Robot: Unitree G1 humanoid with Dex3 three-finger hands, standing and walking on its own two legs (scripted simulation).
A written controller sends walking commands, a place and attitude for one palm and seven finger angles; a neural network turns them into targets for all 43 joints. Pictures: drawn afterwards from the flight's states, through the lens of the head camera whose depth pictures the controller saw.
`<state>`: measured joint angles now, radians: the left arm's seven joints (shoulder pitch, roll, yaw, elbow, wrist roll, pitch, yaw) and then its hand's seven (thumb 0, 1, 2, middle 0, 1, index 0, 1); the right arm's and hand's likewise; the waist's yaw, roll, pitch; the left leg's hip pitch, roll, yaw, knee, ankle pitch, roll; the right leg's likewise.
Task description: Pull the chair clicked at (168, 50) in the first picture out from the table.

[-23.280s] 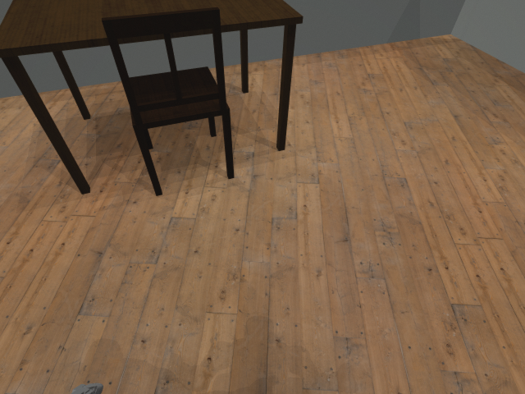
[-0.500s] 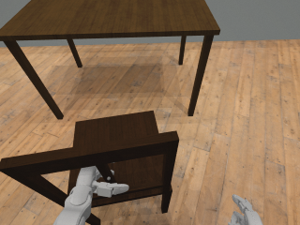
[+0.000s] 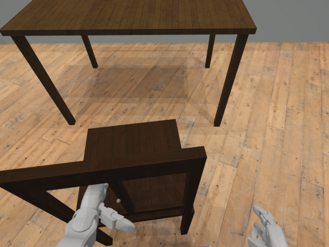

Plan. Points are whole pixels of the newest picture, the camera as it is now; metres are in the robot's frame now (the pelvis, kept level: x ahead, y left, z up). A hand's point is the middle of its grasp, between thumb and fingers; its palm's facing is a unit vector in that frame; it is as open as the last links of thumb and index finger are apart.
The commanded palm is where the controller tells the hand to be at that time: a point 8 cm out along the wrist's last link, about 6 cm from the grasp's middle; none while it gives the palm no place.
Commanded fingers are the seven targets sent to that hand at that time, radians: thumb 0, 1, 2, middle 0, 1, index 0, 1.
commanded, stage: draw the fingers out of the gap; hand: left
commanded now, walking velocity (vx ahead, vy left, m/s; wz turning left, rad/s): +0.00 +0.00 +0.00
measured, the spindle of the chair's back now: (123, 196) +0.27 +0.12 -0.07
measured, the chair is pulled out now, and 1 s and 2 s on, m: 0.62 0.62 0.62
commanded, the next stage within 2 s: draw the hand back to the body in 0.76 s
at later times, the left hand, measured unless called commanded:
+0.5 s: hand (111, 236) +0.17 +0.13 -0.03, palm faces -0.04 -0.98 -0.18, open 17.5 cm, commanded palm +0.14 +0.18 -0.01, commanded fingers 0.00 -0.55 0.20 0.00 0.00 0.00 0.00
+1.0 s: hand out of the picture +0.13 +0.14 -0.01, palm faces +0.06 -1.00 -0.06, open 17.5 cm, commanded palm +0.09 +0.20 +0.02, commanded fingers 0.00 -0.55 0.20 0.00 0.00 0.00 0.00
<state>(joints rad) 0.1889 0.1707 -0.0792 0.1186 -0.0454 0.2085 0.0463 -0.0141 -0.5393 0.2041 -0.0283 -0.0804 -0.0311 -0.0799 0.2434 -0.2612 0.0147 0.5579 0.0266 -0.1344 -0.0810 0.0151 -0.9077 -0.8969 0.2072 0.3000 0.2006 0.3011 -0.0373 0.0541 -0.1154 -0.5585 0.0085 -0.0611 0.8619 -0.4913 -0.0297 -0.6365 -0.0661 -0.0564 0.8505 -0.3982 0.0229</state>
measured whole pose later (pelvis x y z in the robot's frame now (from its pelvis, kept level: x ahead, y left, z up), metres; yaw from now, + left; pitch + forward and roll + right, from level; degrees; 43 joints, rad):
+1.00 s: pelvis +0.00 +0.01 -0.03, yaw +1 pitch +13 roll -2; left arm 0.82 0.16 -0.12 -0.38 -0.09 0.02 0.02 -0.02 -0.54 0.20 -0.01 0.00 -0.01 0.00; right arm 0.25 -0.20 -0.02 0.46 0.04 -0.16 -0.11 0.02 -0.91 -0.90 0.21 0.30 0.20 0.30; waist 0.00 0.04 -0.18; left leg -0.71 0.01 -0.09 1.06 -0.58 -0.03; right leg -0.77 -0.07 -0.07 1.01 -0.47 0.03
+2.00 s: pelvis +0.02 -0.02 +0.03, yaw +1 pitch -1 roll -1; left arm 0.69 0.47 0.06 -0.38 -0.06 0.24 0.10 0.00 0.45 0.68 -0.15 -0.21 -0.52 -0.36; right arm 0.17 -0.23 0.04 0.67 0.05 -0.26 -0.12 0.02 -0.91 -0.90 0.21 0.30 0.20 0.30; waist 0.07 0.10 0.03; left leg -0.14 0.05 -0.09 0.53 -0.38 -0.06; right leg -0.21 -0.03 -0.10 0.56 -0.32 -0.01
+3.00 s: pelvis -0.04 +0.01 +0.04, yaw -1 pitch +0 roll +0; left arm 0.57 0.42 0.41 -0.50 -0.05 -0.11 0.16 0.01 0.88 0.90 -0.22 -0.31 -0.22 -0.30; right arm 0.18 -0.18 -0.01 0.62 0.02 -0.06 -0.10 0.02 -0.91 -0.90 0.21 0.30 0.20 0.30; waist 0.02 0.01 0.05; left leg -0.23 -0.01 -0.03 0.50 -0.27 -0.01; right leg -0.32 -0.08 -0.03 0.49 -0.18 0.04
